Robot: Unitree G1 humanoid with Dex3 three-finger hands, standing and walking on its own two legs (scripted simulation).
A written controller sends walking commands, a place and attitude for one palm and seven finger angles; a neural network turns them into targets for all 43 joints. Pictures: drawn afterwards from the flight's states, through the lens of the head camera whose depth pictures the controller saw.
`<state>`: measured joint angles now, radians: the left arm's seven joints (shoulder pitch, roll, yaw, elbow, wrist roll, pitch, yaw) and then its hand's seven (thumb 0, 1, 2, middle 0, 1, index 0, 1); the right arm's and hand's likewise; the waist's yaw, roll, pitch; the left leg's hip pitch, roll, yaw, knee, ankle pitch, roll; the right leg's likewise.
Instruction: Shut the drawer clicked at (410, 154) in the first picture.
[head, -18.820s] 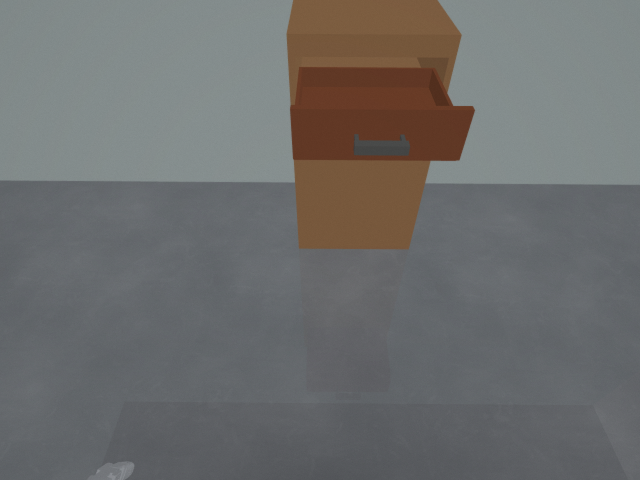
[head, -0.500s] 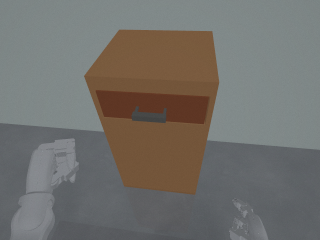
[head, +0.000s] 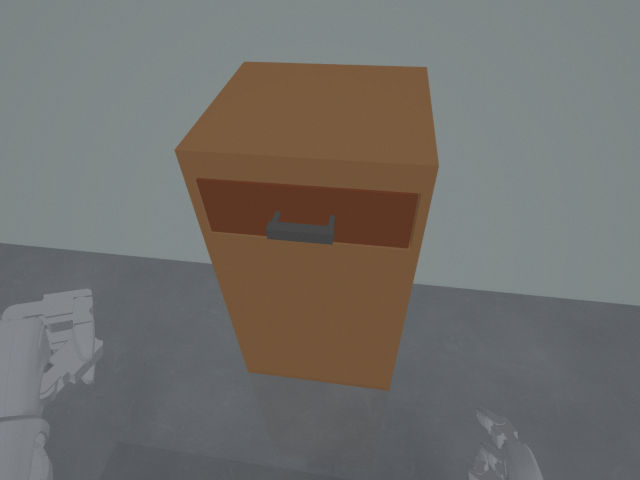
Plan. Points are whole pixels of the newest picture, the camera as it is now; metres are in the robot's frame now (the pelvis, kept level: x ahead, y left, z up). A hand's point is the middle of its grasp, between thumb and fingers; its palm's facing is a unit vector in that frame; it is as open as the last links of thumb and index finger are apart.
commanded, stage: step back with the hand held close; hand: left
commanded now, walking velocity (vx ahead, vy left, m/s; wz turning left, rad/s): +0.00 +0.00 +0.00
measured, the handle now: (302, 225) +0.58 +0.12 -0.03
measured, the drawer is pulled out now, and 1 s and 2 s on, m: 0.00 0.00 0.00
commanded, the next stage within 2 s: stop stepping back and stand still in 1.82 s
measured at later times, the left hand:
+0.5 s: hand (58, 369) +0.15 +0.26 +0.17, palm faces +0.34 -0.78 -0.52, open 3.2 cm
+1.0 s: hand (29, 426) +0.11 +0.25 +0.17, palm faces +0.38 -0.78 -0.49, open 3.2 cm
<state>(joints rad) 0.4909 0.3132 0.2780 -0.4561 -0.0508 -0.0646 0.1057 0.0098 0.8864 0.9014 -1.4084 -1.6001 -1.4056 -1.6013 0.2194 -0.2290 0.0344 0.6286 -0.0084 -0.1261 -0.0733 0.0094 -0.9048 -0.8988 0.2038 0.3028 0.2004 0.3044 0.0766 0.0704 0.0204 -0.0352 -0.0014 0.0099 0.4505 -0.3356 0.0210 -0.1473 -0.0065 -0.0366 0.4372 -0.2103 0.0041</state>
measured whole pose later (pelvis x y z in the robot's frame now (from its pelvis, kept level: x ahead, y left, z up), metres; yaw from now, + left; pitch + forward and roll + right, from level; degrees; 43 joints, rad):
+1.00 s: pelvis -0.09 +0.01 -0.01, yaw +1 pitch +1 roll -1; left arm 0.58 0.38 0.42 -0.58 -0.01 -0.28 0.13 0.01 0.88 0.90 -1.41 -1.60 -1.41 -1.60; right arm 0.21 -0.23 -0.03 0.58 -0.01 -0.08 -0.06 0.01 -0.90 -0.90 0.21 0.30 0.20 0.30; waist -0.01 0.00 0.03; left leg -0.39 -0.02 0.01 0.63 -0.27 0.04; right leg -0.42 0.01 0.05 0.56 -0.16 0.02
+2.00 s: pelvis -0.28 +0.06 +0.00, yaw +2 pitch +5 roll -7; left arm 0.64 0.50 0.41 -0.74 -0.06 -0.25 0.12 0.01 0.88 0.90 -1.41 -1.60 -1.40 -1.60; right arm 0.20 -0.15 0.01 0.59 -0.03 -0.14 -0.04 0.01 -0.90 -0.90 0.21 0.30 0.20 0.30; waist 0.01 0.00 -0.03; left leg -0.49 0.03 0.06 0.20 0.02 0.04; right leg -0.16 0.13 -0.06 0.77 -0.55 -0.03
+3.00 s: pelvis -0.47 +0.16 -0.02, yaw -4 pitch +0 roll +0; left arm 0.57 0.43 0.44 -0.56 -0.03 -0.21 0.14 0.00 0.88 0.90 -1.41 -1.60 -1.41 -1.60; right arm 0.25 -0.18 0.01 0.69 -0.01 -0.08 -0.04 0.01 -0.90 -0.90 0.21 0.30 0.20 0.31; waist 0.01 0.05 0.01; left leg -0.49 0.07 -0.01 1.07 -0.46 -0.01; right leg -0.31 -0.03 -0.07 0.65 -0.32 -0.03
